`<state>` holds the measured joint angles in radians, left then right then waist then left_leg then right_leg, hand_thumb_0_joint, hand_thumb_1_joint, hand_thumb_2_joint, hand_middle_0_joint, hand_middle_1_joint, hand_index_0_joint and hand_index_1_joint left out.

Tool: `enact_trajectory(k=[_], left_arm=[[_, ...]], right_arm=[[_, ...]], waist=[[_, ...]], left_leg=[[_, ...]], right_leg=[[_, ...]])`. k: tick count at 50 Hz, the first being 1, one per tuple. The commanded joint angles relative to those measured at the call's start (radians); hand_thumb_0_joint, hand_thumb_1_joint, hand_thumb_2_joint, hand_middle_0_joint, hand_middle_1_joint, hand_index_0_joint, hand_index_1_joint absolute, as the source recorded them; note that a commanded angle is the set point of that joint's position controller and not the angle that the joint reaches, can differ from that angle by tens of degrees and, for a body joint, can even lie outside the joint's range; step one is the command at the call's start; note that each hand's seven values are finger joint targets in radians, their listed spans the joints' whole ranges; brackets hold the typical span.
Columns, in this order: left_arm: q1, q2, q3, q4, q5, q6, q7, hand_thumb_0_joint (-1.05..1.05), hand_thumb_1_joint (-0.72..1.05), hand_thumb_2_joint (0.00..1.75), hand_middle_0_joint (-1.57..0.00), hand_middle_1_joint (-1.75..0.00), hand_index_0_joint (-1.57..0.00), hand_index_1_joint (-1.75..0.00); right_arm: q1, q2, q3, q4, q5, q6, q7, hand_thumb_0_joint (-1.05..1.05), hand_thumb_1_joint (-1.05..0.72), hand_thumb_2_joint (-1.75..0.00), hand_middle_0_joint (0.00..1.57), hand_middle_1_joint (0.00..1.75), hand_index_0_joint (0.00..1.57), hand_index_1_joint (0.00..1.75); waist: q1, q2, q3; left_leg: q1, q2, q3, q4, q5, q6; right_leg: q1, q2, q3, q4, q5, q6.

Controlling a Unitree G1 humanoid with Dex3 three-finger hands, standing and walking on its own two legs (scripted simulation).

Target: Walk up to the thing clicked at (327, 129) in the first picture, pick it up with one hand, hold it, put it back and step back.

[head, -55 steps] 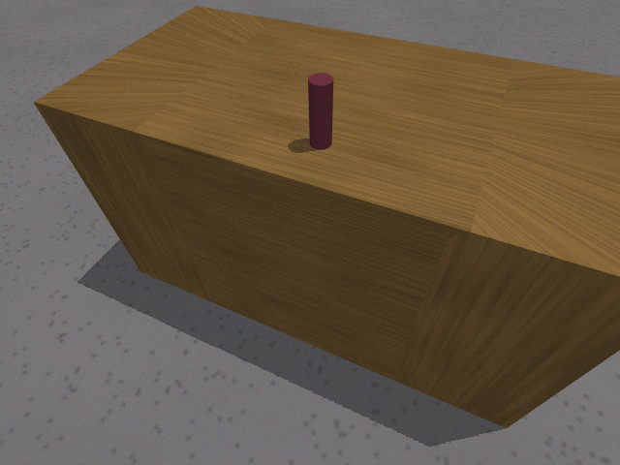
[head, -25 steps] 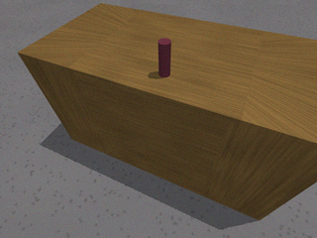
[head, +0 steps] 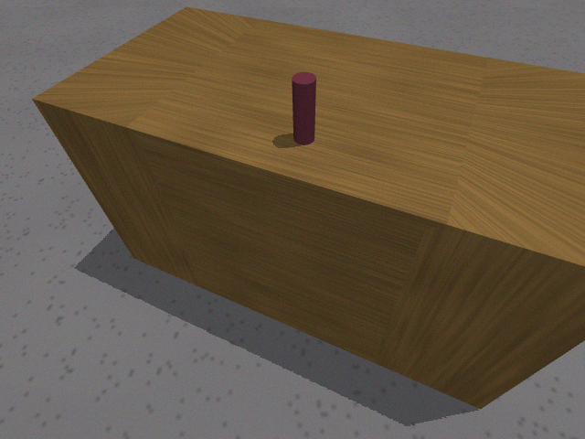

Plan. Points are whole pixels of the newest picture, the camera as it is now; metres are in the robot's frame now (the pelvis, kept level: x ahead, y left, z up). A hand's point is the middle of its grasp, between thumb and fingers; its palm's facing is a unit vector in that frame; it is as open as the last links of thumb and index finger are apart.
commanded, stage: stand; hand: left
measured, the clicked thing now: (304, 110) +0.73 +0.00 +0.04
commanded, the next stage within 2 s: walk up in 0.02 s
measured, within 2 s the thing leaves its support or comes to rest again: neither
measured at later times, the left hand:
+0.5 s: hand out of the picture +0.16 +0.22 -0.14, palm faces -0.19 -0.89 -0.42, open 7.4 cm
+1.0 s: hand (198, 312) +0.38 +0.21 -0.17, palm faces -0.39 -0.81 -0.44, open 7.4 cm
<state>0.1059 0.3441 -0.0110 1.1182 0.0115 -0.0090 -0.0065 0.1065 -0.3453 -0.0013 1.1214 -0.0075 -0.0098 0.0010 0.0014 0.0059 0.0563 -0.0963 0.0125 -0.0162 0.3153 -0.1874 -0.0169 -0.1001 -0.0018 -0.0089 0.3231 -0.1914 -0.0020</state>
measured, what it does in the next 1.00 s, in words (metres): walks ahead, turning right: right foot, then left foot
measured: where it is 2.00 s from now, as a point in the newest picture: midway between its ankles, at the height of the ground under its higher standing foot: outside the picture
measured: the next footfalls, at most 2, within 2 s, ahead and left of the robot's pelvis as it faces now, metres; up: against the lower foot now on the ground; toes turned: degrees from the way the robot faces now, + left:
right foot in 0.28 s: +0.12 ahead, -0.18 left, +0.00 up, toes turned -10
left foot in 0.70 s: +0.31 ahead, +0.10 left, +0.00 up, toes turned -24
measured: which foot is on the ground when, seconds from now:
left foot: down 0.00-0.30, up 0.32-0.68, down 0.70-1.00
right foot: down 0.00-0.08, up 0.10-0.26, down 0.28-0.72, up 0.74-0.96, down 0.98-1.00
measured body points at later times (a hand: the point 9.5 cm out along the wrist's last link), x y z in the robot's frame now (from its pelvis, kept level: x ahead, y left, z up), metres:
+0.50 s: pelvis +0.10 -0.05 -0.01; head +0.11 -0.09 +0.43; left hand +0.17 +0.26 -0.11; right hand +0.11 -0.39 -0.14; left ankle +0.16 +0.09 -0.69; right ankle +0.08 -0.17 -0.75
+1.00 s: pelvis +0.19 -0.01 -0.04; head +0.24 -0.04 +0.40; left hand +0.40 +0.26 -0.14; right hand +0.19 -0.34 -0.16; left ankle +0.30 +0.09 -0.75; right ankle +0.16 -0.12 -0.75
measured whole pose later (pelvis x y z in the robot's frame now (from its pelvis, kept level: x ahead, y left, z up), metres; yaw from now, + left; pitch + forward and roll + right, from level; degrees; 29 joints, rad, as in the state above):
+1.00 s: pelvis +0.19 -0.01 -0.04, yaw -22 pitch -2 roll -1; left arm 0.24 0.41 0.04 0.80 0.02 -0.02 0.01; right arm 0.17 -0.39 -0.04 0.76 -0.01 0.02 0.02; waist 0.00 0.04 0.15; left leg -0.45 0.12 0.08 0.81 -0.32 -0.01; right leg -0.34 0.04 -0.01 0.76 -0.39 -0.03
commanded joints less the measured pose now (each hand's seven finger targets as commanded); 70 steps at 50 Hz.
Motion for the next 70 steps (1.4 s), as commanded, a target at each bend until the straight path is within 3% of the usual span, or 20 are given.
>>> enact_trajectory(k=[1, 6, 13, 14, 15, 16, 21, 31, 34, 37, 41, 48, 50, 51, 52, 58, 60, 62, 63, 70], left_arm=[[0.054, 0.271, 0.098, -0.129, 0.01, -0.019, -0.006, 0.0, 0.9, 0.9, -0.2, -0.3, -0.2, -0.3], [-0.055, 0.247, 0.112, -0.231, 0.022, -0.022, -0.031, 0.0, 0.9, 0.9, -0.2, -0.3, -0.2, -0.3], [0.32, 0.259, 0.153, -0.161, 0.017, -0.042, -0.049, 0.0, 0.9, 0.9, -0.2, -0.3, -0.2, -0.3], [0.42, 0.335, 0.179, -0.151, 0.02, -0.052, -0.029, 0.0, 0.9, 0.9, -0.2, -0.3, -0.2, -0.3], [0.439, 0.43, 0.195, -0.192, 0.018, -0.063, -0.012, 0.0, 0.9, 0.9, -0.2, -0.3, -0.2, -0.3], [0.353, 0.44, 0.185, -0.234, 0.01, -0.061, -0.013, 0.0, 0.9, 0.9, -0.2, -0.3, -0.2, -0.3], [0.262, 0.334, 0.151, -0.286, -0.012, -0.081, 0.007, 0.0, 0.9, 0.9, -0.2, -0.3, -0.2, -0.3], [0.274, 0.323, 0.124, -0.381, 0.002, -0.081, 0.044, 0.0, 0.9, 0.9, -0.2, -0.3, -0.2, -0.3], [0.258, 0.299, 0.106, -0.408, -0.009, -0.056, 0.054, 0.0, 0.9, 0.9, -0.2, -0.3, -0.2, -0.3], [0.351, 0.256, 0.092, -0.38, -0.027, -0.028, 0.076, 0.0, 0.9, 0.9, -0.2, -0.3, -0.2, -0.3], [0.319, 0.275, 0.101, -0.338, -0.023, -0.026, 0.051, 0.0, 0.9, 0.9, -0.2, -0.3, -0.2, -0.3], [0.312, 0.235, 0.126, -0.332, 0.015, -0.025, 0.031, 0.0, 0.9, 0.9, -0.2, -0.3, -0.2, -0.3], [0.235, 0.345, 0.157, -0.379, 0.038, -0.039, 0.035, 0.0, 0.9, 0.9, -0.2, -0.3, -0.2, -0.3], [0.173, 0.397, 0.155, -0.393, 0.028, -0.039, 0.033, 0.0, 0.9, 0.9, -0.2, -0.3, -0.2, -0.3], [0.148, 0.365, 0.147, -0.397, 0.021, -0.043, 0.031, 0.0, 0.9, 0.9, -0.2, -0.3, -0.2, -0.3], [0.095, 0.294, 0.115, -0.376, 0.012, -0.03, 0.032, 0.0, 0.9, 0.9, -0.2, -0.3, -0.2, -0.3], [0.069, 0.256, 0.105, -0.386, -0.008, -0.017, 0.03, 0.0, 0.9, 0.9, -0.2, -0.3, -0.2, -0.3], [0.076, 0.263, 0.109, -0.355, -0.011, -0.001, 0.036, 0.0, 0.9, 0.9, -0.2, -0.3, -0.2, -0.3], [0.059, 0.27, 0.108, -0.345, -0.007, 0.001, 0.036, 0.0, 0.9, 0.9, -0.2, -0.3, -0.2, -0.3], [0.109, 0.249, 0.12, -0.248, 0.004, -0.024, 0.015, 0.0, 0.9, 0.9, -0.2, -0.3, -0.2, -0.3]], right_arm=[[0.015, -0.293, -0.093, -0.141, -0.027, -0.039, 0.002, 0.0, -0.9, -0.9, 0.2, 0.3, 0.2, 0.3], [0.112, -0.357, -0.145, -0.186, -0.035, -0.058, 0.005, 0.0, -0.9, -0.9, 0.2, 0.3, 0.2, 0.3], [-0.017, -0.265, -0.123, -0.314, -0.043, -0.035, 0.034, 0.0, -0.9, -0.9, 0.2, 0.3, 0.2, 0.3], [0.037, -0.202, -0.101, -0.326, -0.03, -0.03, 0.036, 0.0, -0.9, -0.9, 0.2, 0.3, 0.2, 0.3], [0.039, -0.168, -0.083, -0.363, -0.019, -0.021, 0.039, 0.0, -0.9, -0.9, 0.2, 0.3, 0.2, 0.3], [0.02, -0.258, -0.11, -0.356, -0.031, -0.008, 0.029, 0.0, -0.9, -0.9, 0.2, 0.3, 0.2, 0.3], [0.157, -0.269, -0.118, -0.299, -0.027, 0.008, 0.046, 0.0, -0.9, -0.9, 0.2, 0.3, 0.2, 0.3], [0.103, -0.22, -0.129, -0.383, -0.027, 0.004, 0.036, 0.0, -0.9, -0.9, 0.2, 0.3, 0.2, 0.3], [0.177, -0.243, -0.144, -0.365, -0.028, -0.007, 0.025, 0.0, -0.9, -0.9, 0.2, 0.3, 0.2, 0.3], [0.198, -0.368, -0.169, -0.397, -0.002, -0.016, 0.014, 0.0, -0.9, -0.9, 0.2, 0.3, 0.2, 0.3], [0.083, -0.322, -0.144, -0.416, -0.006, -0.002, 0.0, 0.0, -0.9, -0.9, 0.2, 0.3, 0.2, 0.3], [0.058, -0.286, -0.115, -0.433, 0.002, 0.014, 0.001, 0.0, -0.9, -0.9, 0.2, 0.3, 0.2, 0.3], [0.094, -0.186, -0.082, -0.439, 0.016, 0.02, 0.002, 0.0, -0.9, -0.9, 0.2, 0.3, 0.2, 0.3], [0.014, -0.241, -0.104, -0.429, 0.013, 0.029, -0.018, 0.0, -0.9, -0.9, 0.2, 0.3, 0.2, 0.3], [0.033, -0.258, -0.109, -0.405, 0.006, 0.028, -0.021, 0.0, -0.9, -0.9, 0.2, 0.3, 0.2, 0.3], [0.109, -0.224, -0.092, -0.326, 0.009, -0.021, -0.016, 0.0, -0.9, -0.9, 0.2, 0.3, 0.2, 0.3], [0.171, -0.248, -0.103, -0.296, -0.008, -0.039, -0.02, 0.0, -0.9, -0.9, 0.2, 0.3, 0.2, 0.3], [0.096, -0.378, -0.122, -0.316, 0.0, -0.048, -0.018, 0.0, -0.9, -0.9, 0.2, 0.3, 0.2, 0.3], [0.091, -0.349, -0.119, -0.309, -0.009, -0.053, -0.018, 0.0, -0.9, -0.9, 0.2, 0.3, 0.2, 0.3], [0.039, -0.26, -0.066, -0.292, 0.003, -0.031, -0.016, 0.0, -0.9, -0.9, 0.2, 0.3, 0.2, 0.3]], waist=[[-0.023, -0.004, -0.155], [-0.083, 0.075, 0.117], [0.09, -0.008, -0.055], [0.131, -0.242, -0.083], [0.126, -0.402, -0.063], [0.086, -0.196, 0.019], [0.008, -0.107, 0.059], [0.014, -0.15, -0.013], [-0.04, -0.086, -0.052], [-0.042, 0.218, -0.187], [0.0, 0.205, -0.035], [0.041, 0.125, -0.156], [0.018, -0.176, -0.079], [0.032, -0.195, -0.057], [0.015, -0.152, -0.036], [-0.014, -0.187, -0.11], [-0.035, -0.102, -0.155], [-0.017, 0.159, -0.115], [-0.016, 0.127, -0.083], [0.032, 0.118, -0.113]], left_leg=[[0.138, 0.065, -0.02, 0.074, -0.276, 0.089], [0.077, 0.438, -0.403, -0.194, -0.426, 0.302], [-0.192, 0.138, 0.107, 0.3, -0.141, 0.137], [-0.341, 0.061, 0.158, 0.593, -0.222, 0.094], [-0.549, -0.076, 0.086, 0.783, -0.451, 0.046], [-0.518, 0.008, -0.043, 0.848, -0.434, 0.036], [-0.445, 0.108, -0.063, 0.763, -0.15, 0.027], [-0.246, 0.057, 0.019, 0.433, -0.042, 0.025], [-0.041, 0.007, 0.048, 0.265, 0.119, 0.076], [0.004, 0.447, -0.501, 0.096, 0.324, 0.324], [-0.2, 0.288, -0.206, 0.124, 0.099, 0.256], [-0.245, 0.267, -0.11, 0.367, 0.231, 0.182], [-0.489, 0.103, 0.013, 0.604, -0.147, 0.046], [-0.421, 0.036, -0.006, 0.724, -0.46, 0.04], [-0.387, 0.053, -0.044, 0.761, -0.455, 0.037], [-0.24, 0.012, 0.053, 0.38, -0.232, 0.05], [-0.054, 0.073, -0.05, 0.192, 0.078, 0.077], [-0.106, 0.393, -0.431, 0.145, 0.21, 0.287], [-0.126, 0.391, -0.415, 0.146, 0.28, 0.304], [-0.296, 0.154, -0.088, 0.302, 0.145, 0.083]], right_leg=[[-0.083, -0.06, 0.134, 0.024, -0.209, -0.06], [-0.573, -0.085, 0.099, 0.567, -0.281, -0.025], [0.101, 0.012, -0.054, 0.183, -0.006, -0.012], [0.223, -0.047, 0.108, 0.08, -0.162, -0.039], [0.194, -0.309, 0.669, -0.143, -0.355, -0.152], [0.016, -0.405, 0.815, -0.164, -0.474, -0.26], [-0.084, -0.221, 0.402, -0.074, -0.175, -0.183], [-0.187, -0.162, 0.184, 0.211, 0.507, -0.179], [-0.273, -0.096, 0.158, 0.419, 0.398, -0.109], [-0.371, 0.07, 0.126, 0.944, -0.459, -0.027], [-0.372, -0.015, 0.075, 0.812, -0.369, -0.027], [-0.104, 0.038, -0.006, 0.287, -0.103, -0.043], [-0.079, -0.256, 0.501, 0.104, -0.021, -0.156], [-0.238, -0.377, 0.589, 0.102, 0.135, -0.307], [-0.268, -0.361, 0.547, 0.147, 0.223, -0.323], [-0.126, -0.144, 0.234, 0.356, 0.493, -0.177], [-0.222, -0.099, 0.18, 0.47, 0.314, -0.101], [-0.325, 0.013, 0.06, 0.61, -0.302, -0.021], [-0.327, 0.0, 0.107, 0.655, -0.415, -0.023], [0.02, -0.037, 0.101, 0.219, 0.028, -0.072]])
